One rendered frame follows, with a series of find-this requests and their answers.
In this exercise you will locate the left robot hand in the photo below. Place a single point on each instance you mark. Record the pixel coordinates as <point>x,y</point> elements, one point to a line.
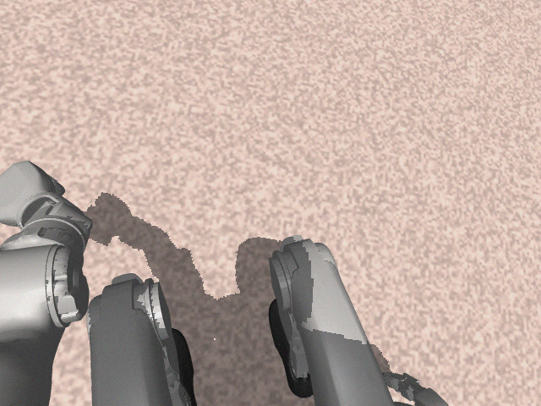
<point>18,183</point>

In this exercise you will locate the right robot foot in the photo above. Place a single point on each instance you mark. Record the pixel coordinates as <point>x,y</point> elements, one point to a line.
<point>301,387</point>

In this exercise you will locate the right robot hand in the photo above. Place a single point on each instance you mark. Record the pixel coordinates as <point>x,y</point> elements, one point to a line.
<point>410,389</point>

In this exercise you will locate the left robot arm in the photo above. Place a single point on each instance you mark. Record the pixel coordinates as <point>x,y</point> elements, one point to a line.
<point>42,290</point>

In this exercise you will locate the left robot foot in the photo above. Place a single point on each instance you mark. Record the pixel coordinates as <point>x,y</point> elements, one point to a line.
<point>186,369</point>

